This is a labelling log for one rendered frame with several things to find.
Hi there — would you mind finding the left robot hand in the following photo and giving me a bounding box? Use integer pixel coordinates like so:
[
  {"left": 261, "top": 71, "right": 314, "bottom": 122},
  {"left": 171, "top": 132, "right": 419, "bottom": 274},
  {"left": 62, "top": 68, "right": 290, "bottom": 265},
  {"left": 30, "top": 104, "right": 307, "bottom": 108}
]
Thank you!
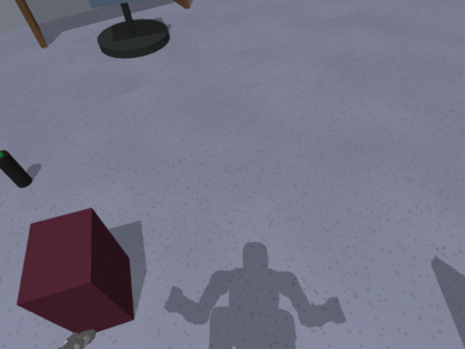
[{"left": 58, "top": 329, "right": 96, "bottom": 349}]

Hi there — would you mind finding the office chair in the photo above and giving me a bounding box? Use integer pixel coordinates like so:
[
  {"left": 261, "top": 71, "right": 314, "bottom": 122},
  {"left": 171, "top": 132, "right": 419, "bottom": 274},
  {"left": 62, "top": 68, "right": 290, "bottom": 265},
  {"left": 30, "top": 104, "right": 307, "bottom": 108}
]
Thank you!
[{"left": 89, "top": 0, "right": 169, "bottom": 59}]

